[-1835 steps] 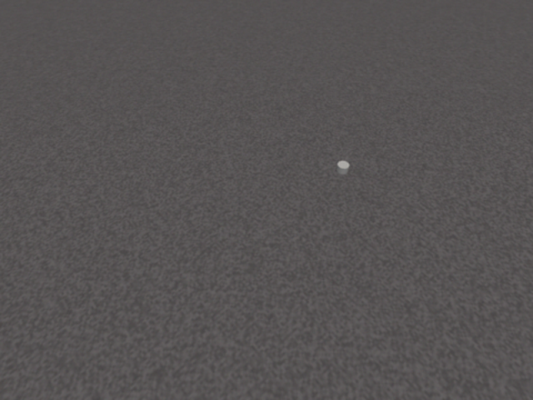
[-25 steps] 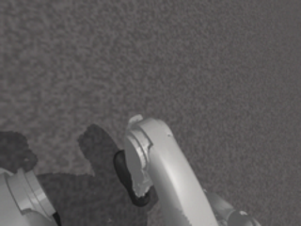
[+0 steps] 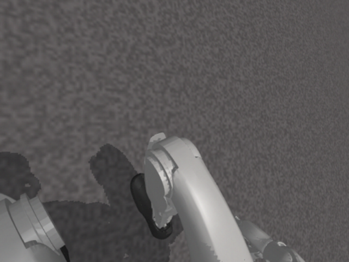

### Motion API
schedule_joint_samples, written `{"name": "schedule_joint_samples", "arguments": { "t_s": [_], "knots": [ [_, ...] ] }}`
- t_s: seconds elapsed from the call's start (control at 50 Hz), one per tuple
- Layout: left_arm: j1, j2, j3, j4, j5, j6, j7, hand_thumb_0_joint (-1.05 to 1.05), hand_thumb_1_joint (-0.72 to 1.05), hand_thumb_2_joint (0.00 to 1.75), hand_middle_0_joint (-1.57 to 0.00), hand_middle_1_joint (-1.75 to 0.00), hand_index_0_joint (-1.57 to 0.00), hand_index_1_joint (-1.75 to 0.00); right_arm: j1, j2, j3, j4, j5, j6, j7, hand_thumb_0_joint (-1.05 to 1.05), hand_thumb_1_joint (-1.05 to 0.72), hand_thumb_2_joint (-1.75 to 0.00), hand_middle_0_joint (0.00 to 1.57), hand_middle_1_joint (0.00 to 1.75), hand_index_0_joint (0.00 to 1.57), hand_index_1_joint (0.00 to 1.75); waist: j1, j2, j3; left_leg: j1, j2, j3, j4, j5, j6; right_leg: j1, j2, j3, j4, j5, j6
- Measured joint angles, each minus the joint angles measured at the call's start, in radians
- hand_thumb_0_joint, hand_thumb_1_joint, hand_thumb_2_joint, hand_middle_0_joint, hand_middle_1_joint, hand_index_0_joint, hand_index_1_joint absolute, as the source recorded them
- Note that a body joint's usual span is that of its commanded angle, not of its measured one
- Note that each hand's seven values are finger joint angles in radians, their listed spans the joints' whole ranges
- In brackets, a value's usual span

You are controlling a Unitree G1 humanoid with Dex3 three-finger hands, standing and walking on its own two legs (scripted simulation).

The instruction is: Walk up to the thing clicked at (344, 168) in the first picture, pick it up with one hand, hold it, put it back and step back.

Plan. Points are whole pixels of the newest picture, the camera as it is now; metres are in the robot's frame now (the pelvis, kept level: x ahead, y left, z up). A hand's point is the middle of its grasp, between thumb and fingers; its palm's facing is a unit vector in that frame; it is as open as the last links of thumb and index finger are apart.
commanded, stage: close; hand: left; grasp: from above
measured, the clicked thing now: out of the picture +0.46 +0.39 -0.28
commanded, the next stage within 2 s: settle in 1.24 s
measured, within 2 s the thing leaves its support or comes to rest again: leaves its support in 1.58 s
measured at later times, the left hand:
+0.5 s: hand out of the picture +0.44 +0.37 -0.25, palm faces -0.42 -0.17 -0.89, open 11.7 cm
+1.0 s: hand out of the picture +0.44 +0.37 -0.25, palm faces -0.42 -0.17 -0.89, open 8.9 cm
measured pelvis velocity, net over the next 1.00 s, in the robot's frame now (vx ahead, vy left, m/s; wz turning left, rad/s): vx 0.00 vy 0.00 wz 0.00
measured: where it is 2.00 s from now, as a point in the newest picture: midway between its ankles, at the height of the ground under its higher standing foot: (113, 243)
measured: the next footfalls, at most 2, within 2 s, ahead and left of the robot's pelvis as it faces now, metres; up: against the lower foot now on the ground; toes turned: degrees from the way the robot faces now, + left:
none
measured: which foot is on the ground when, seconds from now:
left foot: down 0.00-1.00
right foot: down 0.00-1.00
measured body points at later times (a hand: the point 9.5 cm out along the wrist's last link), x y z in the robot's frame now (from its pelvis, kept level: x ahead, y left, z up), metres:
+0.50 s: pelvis +0.00 +0.00 +0.00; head +0.28 +0.15 +0.32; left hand +0.46 +0.38 -0.20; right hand +0.07 -0.25 -0.05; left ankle +0.07 +0.13 -0.27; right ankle +0.12 -0.13 -0.27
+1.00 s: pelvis +0.00 +0.00 +0.00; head +0.28 +0.15 +0.32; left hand +0.45 +0.38 -0.20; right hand +0.07 -0.25 -0.05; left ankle +0.07 +0.13 -0.27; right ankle +0.12 -0.13 -0.27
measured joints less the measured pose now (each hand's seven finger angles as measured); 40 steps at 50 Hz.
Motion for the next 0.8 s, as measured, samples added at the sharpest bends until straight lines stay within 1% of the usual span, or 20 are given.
{"name": "schedule_joint_samples", "arguments": {
  "t_s": [0.1, 0.18, 0.26, 0.38, 0.44, 0.54, 0.62, 0.66, 0.8],
  "knots": [
    [0.003, -0.002, 0.003, 0.002, -0.005, 0.016, -0.018, 0.0, -0.31, 0.83, -0.15, -1.0, -0.19, -0.96, 0.003, 0.0, -0.004, -0.004, 0.003, -0.002, 0.002, 0.0, -0.89, -0.9, 0.2, 0.29, 0.2, 0.3, -0.006, 0.005, 0.001, -0.001, -0.002, 0.001, 0.001, 0.0, 0.001, 0.002, -0.002, 0.0, 0.0, -0.002, -0.002],
    [0.011, 0.0, 0.01, 0.001, -0.013, 0.014, -0.025, 0.0, -0.27, 0.79, -0.18, -0.98, -0.22, -0.94, 0.005, -0.002, 0.002, -0.009, 0.006, 0.002, 0.005, 0.0, -0.89, -0.9, 0.2, 0.29, 0.2, 0.3, -0.006, 0.006, 0.005, 0.001, -0.001, 0.002, 0.0, 0.001, 0.003, 0.003, -0.001, 0.001, -0.001, -0.001, -0.001],
    [0.022, 0.002, 0.015, -0.006, -0.013, 0.004, -0.033, 0.0, -0.24, 0.77, -0.2, -0.96, -0.24, -0.92, 0.009, -0.001, 0.006, -0.011, 0.006, 0.005, 0.005, 0.0, -0.89, -0.9, 0.2, 0.29, 0.2, 0.3, -0.003, 0.007, 0.009, 0.001, -0.001, 0.002, 0.0, 0.003, 0.002, 0.003, -0.001, 0.0, -0.001, 0.001, -0.003],
    [0.025, 0.008, 0.006, -0.005, -0.017, -0.01, -0.03, 0.0, -0.18, 0.74, -0.25, -0.93, -0.29, -0.89, 0.007, 0.0, 0.01, -0.009, 0.0, 0.009, 0.001, 0.0, -0.89, -0.9, 0.2, 0.29, 0.2, 0.3, 0.003, 0.004, 0.014, 0.003, 0.001, 0.001, 0.0, 0.003, 0.004, 0.004, 0.0, 0.001, -0.001, 0.003, 0.003],
    [0.021, 0.005, -0.002, -0.013, -0.014, -0.016, -0.03, 0.0, -0.15, 0.72, -0.27, -0.92, -0.31, -0.87, 0.007, -0.001, 0.009, -0.006, 0.002, 0.003, 0.001, 0.0, -0.89, -0.9, 0.2, 0.29, 0.2, 0.3, 0.006, 0.003, 0.014, 0.002, 0.0, 0.002, 0.001, 0.002, 0.003, 0.003, 0.0, 0.001, 0.0, 0.002, -0.001],
    [0.014, 0.005, 0.005, -0.013, -0.003, -0.021, -0.018, 0.0, -0.09, 0.7, -0.32, -0.9, -0.36, -0.85, 0.003, 0.0, 0.008, -0.003, 0.001, 0.003, 0.002, 0.0, -0.89, -0.9, 0.2, 0.29, 0.2, 0.3, 0.006, -0.002, 0.011, 0.002, -0.002, -0.002, 0.005, 0.0, 0.0, 0.003, -0.001, -0.002, 0.003, 0.001, -0.004],
    [0.012, 0.01, 0.008, -0.002, 0.004, -0.011, -0.01, 0.0, -0.04, 0.68, -0.35, -0.88, -0.4, -0.83, -0.003, -0.002, 0.009, -0.007, -0.002, 0.004, 0.003, 0.0, -0.89, -0.9, 0.2, 0.29, 0.2, 0.3, 0.001, -0.002, 0.012, 0.002, -0.002, -0.004, 0.006, 0.001, 0.0, 0.003, -0.001, -0.003, 0.004, 0.001, -0.001],
    [0.009, 0.01, 0.003, -0.002, -0.002, -0.005, -0.013, 0.0, -0.01, 0.67, -0.37, -0.87, -0.42, -0.82, -0.003, -0.004, 0.007, -0.009, -0.002, 0.001, 0.002, 0.0, -0.89, -0.9, 0.2, 0.29, 0.2, 0.3, 0.001, -0.001, 0.014, 0.001, -0.003, -0.003, 0.006, 0.002, 0.001, 0.003, -0.001, -0.002, 0.003, 0.002, 0.0],
    [0.017, 0.014, 0.01, 0.003, -0.016, -0.004, -0.02, 0.0, 0.08, 0.62, -0.44, -0.83, -0.49, -0.78, -0.005, -0.004, 0.014, -0.009, -0.002, 0.002, -0.001, 0.0, -0.89, -0.9, 0.2, 0.29, 0.2, 0.3, -0.002, -0.002, 0.017, 0.001, 0.0, -0.002, 0.004, 0.004, 0.003, 0.003, 0.0, -0.002, 0.001, 0.006, 0.001]
  ]
}}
